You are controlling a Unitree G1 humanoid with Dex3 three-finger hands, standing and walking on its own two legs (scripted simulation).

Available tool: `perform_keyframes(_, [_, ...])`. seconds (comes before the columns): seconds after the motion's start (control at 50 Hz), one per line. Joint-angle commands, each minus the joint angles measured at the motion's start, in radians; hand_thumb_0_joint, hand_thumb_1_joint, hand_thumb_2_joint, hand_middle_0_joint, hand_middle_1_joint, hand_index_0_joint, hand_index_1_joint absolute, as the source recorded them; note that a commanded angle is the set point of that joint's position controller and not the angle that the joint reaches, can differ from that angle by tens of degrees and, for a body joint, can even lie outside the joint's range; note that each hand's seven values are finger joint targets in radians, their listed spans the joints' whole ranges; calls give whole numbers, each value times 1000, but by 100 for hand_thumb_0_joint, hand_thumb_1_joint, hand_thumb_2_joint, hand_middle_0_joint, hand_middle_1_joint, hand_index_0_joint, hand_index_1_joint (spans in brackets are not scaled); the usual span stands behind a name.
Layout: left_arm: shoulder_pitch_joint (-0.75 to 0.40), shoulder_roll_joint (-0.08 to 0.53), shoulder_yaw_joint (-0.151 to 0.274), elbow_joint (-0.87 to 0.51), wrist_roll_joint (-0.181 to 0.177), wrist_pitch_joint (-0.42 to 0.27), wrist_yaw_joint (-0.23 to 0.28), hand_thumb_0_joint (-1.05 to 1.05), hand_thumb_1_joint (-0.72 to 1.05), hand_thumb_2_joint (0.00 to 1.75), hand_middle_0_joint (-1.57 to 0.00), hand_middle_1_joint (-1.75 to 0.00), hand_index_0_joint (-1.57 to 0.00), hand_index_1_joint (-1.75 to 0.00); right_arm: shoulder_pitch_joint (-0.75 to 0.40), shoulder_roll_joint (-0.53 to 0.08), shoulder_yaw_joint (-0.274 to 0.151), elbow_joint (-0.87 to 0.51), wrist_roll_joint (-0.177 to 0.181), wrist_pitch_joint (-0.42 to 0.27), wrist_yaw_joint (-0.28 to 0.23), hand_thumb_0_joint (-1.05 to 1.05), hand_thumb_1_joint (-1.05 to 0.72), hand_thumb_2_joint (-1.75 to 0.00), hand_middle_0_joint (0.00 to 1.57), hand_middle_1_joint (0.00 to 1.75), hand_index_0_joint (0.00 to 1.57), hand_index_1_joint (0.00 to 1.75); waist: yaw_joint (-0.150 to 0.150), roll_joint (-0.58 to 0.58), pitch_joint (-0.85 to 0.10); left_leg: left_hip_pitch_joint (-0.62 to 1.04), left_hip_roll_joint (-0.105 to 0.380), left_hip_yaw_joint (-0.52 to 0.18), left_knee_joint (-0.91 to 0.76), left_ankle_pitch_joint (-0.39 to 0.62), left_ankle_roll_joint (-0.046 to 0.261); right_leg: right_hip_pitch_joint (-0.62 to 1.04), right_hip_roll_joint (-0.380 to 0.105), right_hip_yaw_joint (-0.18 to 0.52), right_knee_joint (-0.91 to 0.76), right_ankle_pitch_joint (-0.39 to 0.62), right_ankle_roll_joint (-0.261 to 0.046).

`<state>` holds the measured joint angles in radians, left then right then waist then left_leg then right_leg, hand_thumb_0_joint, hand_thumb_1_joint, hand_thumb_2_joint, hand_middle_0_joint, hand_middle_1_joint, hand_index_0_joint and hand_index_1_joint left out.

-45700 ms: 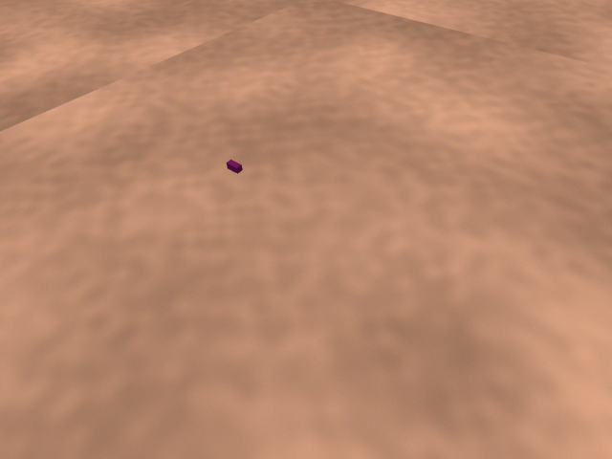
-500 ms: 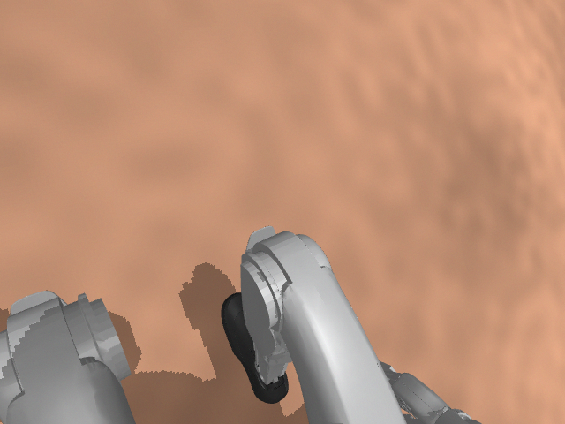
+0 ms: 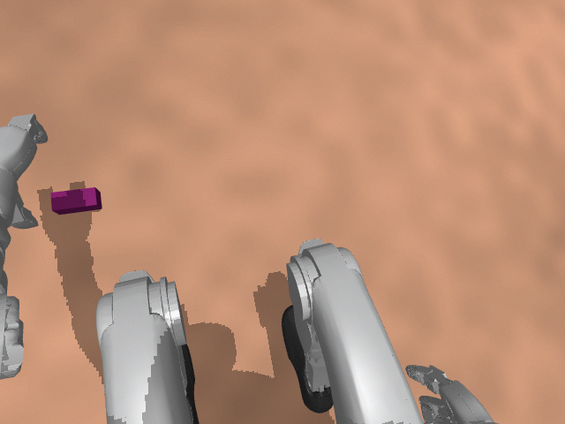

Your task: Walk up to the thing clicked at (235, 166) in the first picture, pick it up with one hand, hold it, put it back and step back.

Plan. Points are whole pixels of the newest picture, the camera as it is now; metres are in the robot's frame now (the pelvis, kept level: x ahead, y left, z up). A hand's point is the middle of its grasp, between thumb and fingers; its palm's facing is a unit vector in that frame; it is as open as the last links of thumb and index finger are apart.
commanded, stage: withdraw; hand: left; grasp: from above
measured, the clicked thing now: (77, 201) +0.49 +0.30 -0.34
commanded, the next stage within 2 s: home in 0.30 s
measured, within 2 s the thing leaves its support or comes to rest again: neither
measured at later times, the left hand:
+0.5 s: hand (17, 159) +0.51 +0.32 -0.17, palm faces -0.36 -0.03 -0.93, open 12.9 cm
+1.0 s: hand out of the picture +0.32 +0.28 +0.03, palm faces -0.22 -0.70 -0.68, open 7.6 cm
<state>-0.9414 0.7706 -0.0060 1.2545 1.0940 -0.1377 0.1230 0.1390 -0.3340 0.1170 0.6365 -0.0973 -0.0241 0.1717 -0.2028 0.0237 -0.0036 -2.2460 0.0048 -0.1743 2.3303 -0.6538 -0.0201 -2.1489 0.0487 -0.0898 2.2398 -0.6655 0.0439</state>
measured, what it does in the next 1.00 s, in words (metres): rises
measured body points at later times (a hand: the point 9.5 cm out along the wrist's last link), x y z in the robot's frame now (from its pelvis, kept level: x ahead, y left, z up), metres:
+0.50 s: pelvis +0.01 +0.01 -0.03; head +0.25 +0.08 +0.34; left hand +0.52 +0.32 -0.11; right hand +0.05 -0.25 -0.13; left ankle +0.09 +0.13 -0.32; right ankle +0.11 -0.12 -0.32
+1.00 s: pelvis +0.01 +0.00 +0.14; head +0.17 +0.05 +0.55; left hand +0.33 +0.31 +0.07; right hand +0.21 -0.25 +0.03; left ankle +0.08 +0.13 -0.32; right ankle +0.11 -0.12 -0.32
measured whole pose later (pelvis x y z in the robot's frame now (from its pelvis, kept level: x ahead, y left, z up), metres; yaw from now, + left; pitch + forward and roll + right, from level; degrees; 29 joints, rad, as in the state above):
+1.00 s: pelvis +0.01 +0.00 +0.14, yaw +5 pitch +31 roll -6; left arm -0.25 0.47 0.04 0.46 0.45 0.12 0.02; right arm 0.10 -0.29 -0.02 0.59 0.01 -0.01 0.03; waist -0.06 0.03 -0.19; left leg -1.82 0.02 -0.11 1.90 -0.63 -0.01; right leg -1.74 0.02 -0.05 1.84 -0.65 0.03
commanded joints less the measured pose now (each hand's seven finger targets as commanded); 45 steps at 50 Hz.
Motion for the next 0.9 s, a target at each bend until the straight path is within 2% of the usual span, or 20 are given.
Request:
perform_keyframes(0.0, [-252,281,93,-89,45,-95,81,0,-38,89,-20,-87,-19,-87,190,-216,-65,-16,-12,20,-46,0,-90,-90,20,30,20,30,-40,123,-590,319,-14,104,-167,110,51,340,29,-59,-238,140,-80])
perform_keyframes(0.02, [-269,296,106,-90,63,-114,105,0,-40,90,-19,-87,-18,-88,184,-217,-61,-9,-14,23,-50,0,-90,-90,20,30,20,30,-34,149,-595,335,-12,108,-163,113,49,326,29,-57,-231,141,-83])
perform_keyframes(0.1, [-376,339,121,-43,148,-154,209,0,-41,90,-16,-89,-16,-89,178,-206,-44,14,-38,26,-54,0,-89,-90,20,30,20,30,-54,288,-643,402,-5,107,-159,102,40,266,35,-55,-179,130,-85])
perform_keyframes(0.2, [-488,396,155,-15,192,-150,324,0,-37,86,-19,-86,-20,-85,170,-239,-55,29,-65,6,-63,0,-89,-90,20,30,20,30,-80,380,-668,471,0,91,-171,54,29,169,28,-90,-149,85,-88])
perform_keyframes(0.22, [-467,372,135,16,204,-135,336,0,-36,86,-20,-85,-21,-84,175,-231,-54,35,-70,1,-64,0,-89,-89,20,30,20,30,-87,396,-661,483,3,89,-175,54,25,165,29,-89,-139,89,-91])
perform_keyframes(0.24, [-502,387,140,-13,201,-124,344,0,-35,84,-21,-84,-22,-83,172,-237,-63,41,-72,-6,-64,0,-89,-89,20,30,20,30,-80,413,-691,499,5,92,-174,52,25,152,27,-91,-135,94,-91])
perform_keyframes(0.28, [-527,379,133,-17,197,-95,350,0,-33,83,-22,-82,-23,-81,189,-240,-68,44,-71,-17,-62,0,-89,-89,20,30,20,30,-92,437,-703,503,3,93,-187,51,25,140,21,-103,-130,112,-88])
perform_keyframes(0.32, [-510,349,110,25,185,-61,337,0,-30,81,-26,-80,-26,-79,200,-237,-70,46,-66,-26,-59,0,-90,-90,20,30,20,30,-93,426,-715,507,5,95,-183,64,28,137,21,-101,-135,136,-87])
perform_keyframes(0.38, [-402,334,106,47,154,-16,305,0,-28,79,-26,-79,-27,-78,226,-241,-78,44,-52,-27,-54,0,-89,-89,20,30,20,30,-62,397,-763,504,-2,100,-189,149,32,194,18,-104,-140,216,-83])
perform_keyframes(0.4, [-356,318,100,56,143,4,292,0,-20,87,-25,-71,-22,-70,228,-229,-79,39,-47,-23,-51,0,-88,-89,20,30,20,30,-50,382,-777,506,-3,101,-199,167,34,218,21,-100,-147,230,-84])
perform_keyframes(0.48, [-291,319,137,-57,51,51,218,0,4,86,-22,-54,-20,-55,255,-219,-98,26,-21,-7,-40,0,-89,-90,20,30,20,30,-8,344,-834,529,-7,113,-226,247,41,311,18,-84,-178,291,-78])
perform_keyframes(0.52, [-204,277,140,-100,-7,69,167,0,20,88,-22,-48,-21,-50,261,-210,-113,14,-7,1,-35,0,-89,-90,20,30,20,30,11,306,-844,554,-9,113,-241,277,43,339,17,-76,-199,302,-79])
perform_keyframes(0.58, [-133,275,190,-322,-89,72,99,0,44,82,-20,-37,-19,-37,268,-212,-151,-10,19,19,-35,0,-90,-90,20,30,20,30,64,332,-941,632,-13,114,-295,299,36,398,11,-59,-237,300,-89])
perform_keyframes(0.62, [-29,204,179,-478,-170,84,54,0,60,80,-19,-30,-18,-30,257,-185,-168,-29,37,28,-38,0,-90,-90,20,30,20,30,83,288,-978,654,-11,130,-339,291,44,481,10,-36,-298,301,-81])
perform_keyframes(0.66, [68,142,187,-583,-260,102,24,0,76,86,-19,-29,-19,-29,236,-172,-175,-43,49,32,-50,0,-90,-90,20,30,20,30,86,226,-917,623,-14,131,-380,249,52,500,10,-25,-348,282,-77])
perform_keyframes(0.7, [148,77,168,-656,-338,119,-8,0,90,90,-20,-30,-20,-30,221,-155,-184,-54,60,34,-66,0,-90,-90,20,30,20,30,83,177,-847,619,-8,123,-430,189,58,507,11,-16,-404,242,-74])
perform_keyframes(0.74, [184,81,189,-748,-402,138,-29,0,90,90,-20,-30,-20,-30,196,-151,-192,-69,70,37,-83,0,-90,-90,20,30,20,30,92,141,-818,620,-5,118,-470,116,62,530,9,-4,-465,175,-76])
perform_keyframes(0.78, [264,-13,140,-817,-470,155,-53,0,90,90,-20,-30,-20,-30,161,-137,-201,-87,79,33,-99,0,-90,-90,20,30,20,30,92,129,-794,665,1,107,-531,56,61,547,4,1,-510,125,-73])
perform_keyframes(0.82, [358,-73,111,-835,-533,174,-71,0,90,90,-20,-30,-20,-30,137,-136,-203,-92,88,22,-114,0,-90,-90,20,30,20,30,94,118,-718,718,8,83,-600,20,56,540,0,-1,-540,103,-74])
perform_keyframes(0.88, [398,-63,127,-985,-609,198,-73,0,90,90,-20,-30,-20,-30,100,-125,-203,-121,104,3,-136,0,-90,-90,20,30,20,30,126,170,-746,834,19,61,-703,-2,49,616,-4,5,-585,105,-70])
